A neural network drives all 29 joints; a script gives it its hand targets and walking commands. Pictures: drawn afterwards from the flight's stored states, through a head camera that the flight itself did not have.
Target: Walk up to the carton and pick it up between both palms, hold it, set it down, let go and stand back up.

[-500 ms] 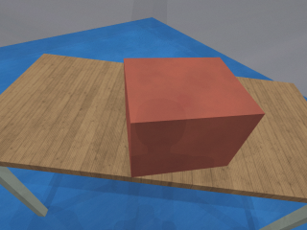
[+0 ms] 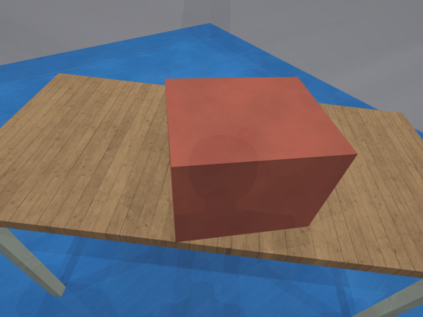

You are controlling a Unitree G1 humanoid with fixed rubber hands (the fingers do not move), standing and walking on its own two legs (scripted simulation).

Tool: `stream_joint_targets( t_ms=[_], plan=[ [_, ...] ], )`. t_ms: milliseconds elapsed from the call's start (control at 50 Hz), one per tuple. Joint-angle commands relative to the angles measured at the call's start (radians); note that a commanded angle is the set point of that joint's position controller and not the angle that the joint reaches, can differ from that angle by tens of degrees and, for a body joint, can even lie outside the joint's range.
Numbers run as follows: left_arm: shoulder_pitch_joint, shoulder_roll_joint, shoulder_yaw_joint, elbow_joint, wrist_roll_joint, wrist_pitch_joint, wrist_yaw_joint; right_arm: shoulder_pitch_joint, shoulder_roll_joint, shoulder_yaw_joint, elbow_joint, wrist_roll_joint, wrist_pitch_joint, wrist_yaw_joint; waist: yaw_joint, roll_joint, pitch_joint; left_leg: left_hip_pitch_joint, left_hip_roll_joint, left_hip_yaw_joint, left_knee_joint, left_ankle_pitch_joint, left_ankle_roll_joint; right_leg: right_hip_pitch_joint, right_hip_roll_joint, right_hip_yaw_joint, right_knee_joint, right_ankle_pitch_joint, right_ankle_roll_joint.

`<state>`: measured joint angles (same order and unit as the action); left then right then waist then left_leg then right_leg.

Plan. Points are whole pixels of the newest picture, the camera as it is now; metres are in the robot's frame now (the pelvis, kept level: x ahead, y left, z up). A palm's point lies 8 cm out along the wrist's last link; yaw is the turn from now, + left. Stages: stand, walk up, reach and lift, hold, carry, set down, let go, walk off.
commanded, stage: stand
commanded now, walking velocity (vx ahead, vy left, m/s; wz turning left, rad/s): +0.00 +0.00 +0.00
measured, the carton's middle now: (239, 155) +0.47 -0.05 +0.06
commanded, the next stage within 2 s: none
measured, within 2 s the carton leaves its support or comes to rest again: neither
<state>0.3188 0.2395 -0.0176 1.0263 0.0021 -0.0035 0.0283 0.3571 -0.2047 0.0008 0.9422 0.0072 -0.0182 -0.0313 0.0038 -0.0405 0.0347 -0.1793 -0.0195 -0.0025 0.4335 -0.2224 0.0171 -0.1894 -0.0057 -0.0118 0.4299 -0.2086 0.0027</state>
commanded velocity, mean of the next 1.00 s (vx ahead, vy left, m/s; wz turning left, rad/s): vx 0.00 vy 0.00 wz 0.00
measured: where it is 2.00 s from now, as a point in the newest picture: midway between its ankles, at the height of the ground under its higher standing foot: outside the picture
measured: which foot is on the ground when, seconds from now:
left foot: down 0.00-1.00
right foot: down 0.00-1.00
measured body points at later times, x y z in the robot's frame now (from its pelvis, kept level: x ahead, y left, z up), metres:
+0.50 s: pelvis +0.01 +0.00 +0.00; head +0.01 +0.01 +0.45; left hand +0.01 +0.24 -0.16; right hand +0.01 -0.25 -0.14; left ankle +0.01 +0.11 -0.74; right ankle +0.02 -0.12 -0.74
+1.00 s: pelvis +0.01 +0.00 +0.00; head +0.02 +0.01 +0.45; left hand +0.01 +0.24 -0.16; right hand +0.02 -0.24 -0.14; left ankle +0.01 +0.11 -0.74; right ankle +0.02 -0.12 -0.74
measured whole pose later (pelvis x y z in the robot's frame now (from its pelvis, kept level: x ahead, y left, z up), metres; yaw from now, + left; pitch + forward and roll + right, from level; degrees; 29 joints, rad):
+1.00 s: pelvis +0.01 +0.00 +0.00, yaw +0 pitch -2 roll +0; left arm 0.31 0.21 -0.02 1.06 0.00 -0.01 0.04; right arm 0.34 -0.18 0.01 1.01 0.01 -0.02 -0.04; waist 0.01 -0.04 0.04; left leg -0.16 -0.01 -0.01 0.42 -0.23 0.01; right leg -0.17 0.00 0.00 0.41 -0.22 0.00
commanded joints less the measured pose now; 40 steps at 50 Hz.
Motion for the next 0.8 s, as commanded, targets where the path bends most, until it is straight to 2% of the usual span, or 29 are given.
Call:
stream_joint_targets(
  t_ms=[0, 780],
  plan=[
    [0.061, 0.114, 0.023, -0.030, -0.001, -0.012, 0.006, 0.059, -0.135, -0.031, -0.034, 0.000, -0.015, -0.008, -0.001, 0.032, 0.052, -0.051, 0.109, -0.116, -0.107, 0.008, 0.004, -0.026, -0.093, 0.101, -0.093, 0.011, -0.005],
    [0.060, 0.083, 0.020, 0.003, -0.002, -0.012, 0.014, 0.050, -0.103, -0.022, 0.031, -0.001, -0.014, -0.016, 0.003, 0.040, 0.050, -0.029, 0.116, -0.109, -0.105, 0.079, 0.000, -0.003, -0.095, 0.099, -0.093, 0.065, -0.006]
  ],
)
